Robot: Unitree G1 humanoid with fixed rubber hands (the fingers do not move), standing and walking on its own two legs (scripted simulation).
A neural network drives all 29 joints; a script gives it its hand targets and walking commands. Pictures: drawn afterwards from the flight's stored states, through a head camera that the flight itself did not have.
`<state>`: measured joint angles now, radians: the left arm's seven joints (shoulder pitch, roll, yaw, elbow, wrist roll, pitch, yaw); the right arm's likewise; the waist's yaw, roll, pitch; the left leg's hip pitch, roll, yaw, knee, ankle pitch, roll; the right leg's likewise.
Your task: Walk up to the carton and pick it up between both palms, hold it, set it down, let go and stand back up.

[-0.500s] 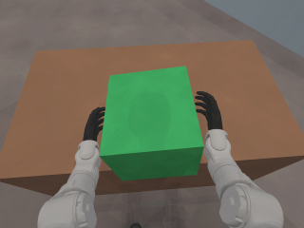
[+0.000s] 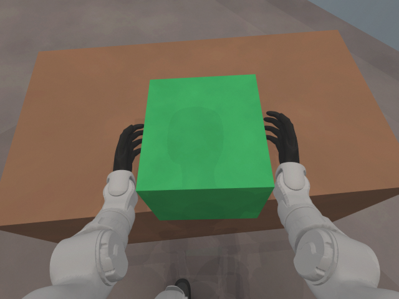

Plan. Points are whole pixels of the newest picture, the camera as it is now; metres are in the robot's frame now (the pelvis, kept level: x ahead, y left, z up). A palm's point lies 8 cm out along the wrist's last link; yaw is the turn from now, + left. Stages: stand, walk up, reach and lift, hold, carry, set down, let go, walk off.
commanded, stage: set down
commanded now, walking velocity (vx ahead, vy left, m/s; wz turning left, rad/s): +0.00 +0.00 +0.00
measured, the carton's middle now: (205, 150) +0.45 +0.06 -0.08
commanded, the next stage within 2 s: none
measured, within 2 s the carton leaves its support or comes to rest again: rests again in 0.14 s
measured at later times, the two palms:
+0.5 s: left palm (127, 161) +0.38 +0.23 -0.04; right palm (284, 157) +0.42 -0.11 -0.03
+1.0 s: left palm (128, 161) +0.38 +0.23 -0.04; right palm (283, 157) +0.42 -0.11 -0.03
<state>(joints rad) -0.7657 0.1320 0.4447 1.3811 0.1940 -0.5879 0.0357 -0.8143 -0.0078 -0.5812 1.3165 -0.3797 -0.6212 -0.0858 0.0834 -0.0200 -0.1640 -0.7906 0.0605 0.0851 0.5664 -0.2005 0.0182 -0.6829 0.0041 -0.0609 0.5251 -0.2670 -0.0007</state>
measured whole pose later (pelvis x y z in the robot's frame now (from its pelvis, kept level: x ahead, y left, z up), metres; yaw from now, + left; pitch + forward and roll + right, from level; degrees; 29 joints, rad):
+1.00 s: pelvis -0.02 +0.01 -0.03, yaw -1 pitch +29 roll -2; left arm -0.88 0.16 0.44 1.48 0.14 -0.68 0.05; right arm -0.92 -0.05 -0.62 1.39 -0.35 -0.64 -0.05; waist 0.07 -0.01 -0.21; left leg -1.02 0.07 0.08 0.78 -0.27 0.04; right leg -0.92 0.00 -0.05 0.75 -0.34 0.01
